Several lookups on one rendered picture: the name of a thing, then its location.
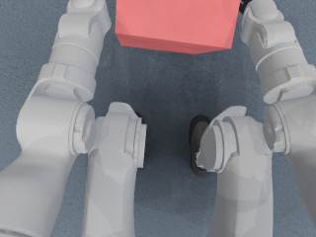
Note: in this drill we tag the robot left forearm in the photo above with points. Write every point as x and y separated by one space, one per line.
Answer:
75 54

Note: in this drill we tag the left robot thigh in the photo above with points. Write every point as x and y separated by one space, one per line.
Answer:
111 174

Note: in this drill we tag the robot right hand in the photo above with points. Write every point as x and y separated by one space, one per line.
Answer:
243 5

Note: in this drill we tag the robot right forearm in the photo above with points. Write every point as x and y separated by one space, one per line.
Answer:
276 53

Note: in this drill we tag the carton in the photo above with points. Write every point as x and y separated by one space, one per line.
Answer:
182 26

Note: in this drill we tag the robot right foot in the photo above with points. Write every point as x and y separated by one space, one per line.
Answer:
197 128

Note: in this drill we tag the robot left upper arm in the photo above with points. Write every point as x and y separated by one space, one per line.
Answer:
52 132

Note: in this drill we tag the robot right upper arm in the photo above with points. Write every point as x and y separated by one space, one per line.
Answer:
290 128

